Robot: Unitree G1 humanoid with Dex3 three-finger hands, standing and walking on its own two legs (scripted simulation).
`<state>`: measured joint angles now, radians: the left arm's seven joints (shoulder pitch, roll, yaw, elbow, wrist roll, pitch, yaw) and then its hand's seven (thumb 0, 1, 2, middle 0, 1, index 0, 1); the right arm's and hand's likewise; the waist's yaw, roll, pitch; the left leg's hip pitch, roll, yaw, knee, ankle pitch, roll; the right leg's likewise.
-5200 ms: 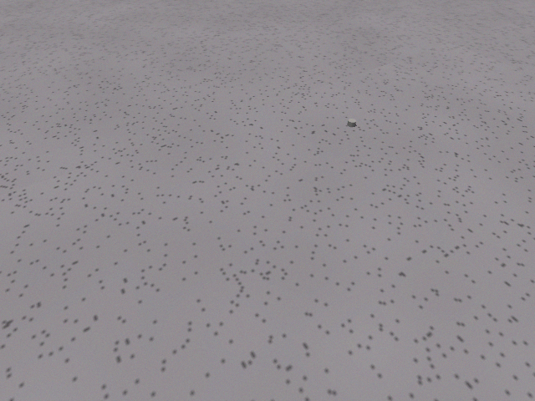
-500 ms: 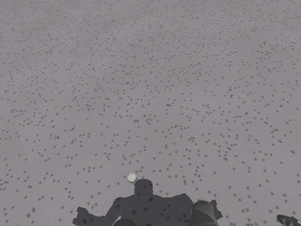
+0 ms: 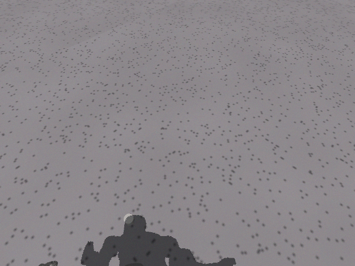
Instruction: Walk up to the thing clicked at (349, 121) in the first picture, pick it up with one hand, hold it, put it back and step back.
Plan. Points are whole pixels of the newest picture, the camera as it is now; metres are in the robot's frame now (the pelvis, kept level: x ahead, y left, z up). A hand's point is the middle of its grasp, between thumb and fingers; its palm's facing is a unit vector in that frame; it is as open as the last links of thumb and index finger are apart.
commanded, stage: walk up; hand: left
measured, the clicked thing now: (129, 219) +0.45 +0.24 -0.73
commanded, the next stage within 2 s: none
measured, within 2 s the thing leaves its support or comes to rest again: neither
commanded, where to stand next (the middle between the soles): +0.08 -0.02 m, yaw +2 degrees
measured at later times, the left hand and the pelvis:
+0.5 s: hand out of the picture +0.11 +0.26 -0.13, palm faces -0.04 -0.93 -0.36, open 7.4 cm; pelvis +0.02 +0.00 +0.02, yaw -2 degrees
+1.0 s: hand out of the picture +0.15 +0.26 -0.12, palm faces -0.05 -0.94 -0.32, open 7.4 cm; pelvis +0.03 +0.01 +0.04, yaw -3 degrees
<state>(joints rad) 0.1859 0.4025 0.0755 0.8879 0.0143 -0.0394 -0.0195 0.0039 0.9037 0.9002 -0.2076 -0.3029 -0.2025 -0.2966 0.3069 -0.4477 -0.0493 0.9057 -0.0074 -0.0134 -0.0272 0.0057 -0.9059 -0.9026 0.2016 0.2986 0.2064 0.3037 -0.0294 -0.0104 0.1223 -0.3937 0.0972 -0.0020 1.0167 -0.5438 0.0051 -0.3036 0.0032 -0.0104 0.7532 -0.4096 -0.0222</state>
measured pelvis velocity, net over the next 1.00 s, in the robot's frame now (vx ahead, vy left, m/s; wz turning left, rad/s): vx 0.03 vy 0.01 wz -0.04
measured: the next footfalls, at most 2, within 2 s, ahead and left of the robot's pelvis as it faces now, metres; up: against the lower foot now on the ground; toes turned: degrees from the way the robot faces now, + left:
left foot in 0.18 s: +0.13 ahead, +0.14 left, +0.00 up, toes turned +2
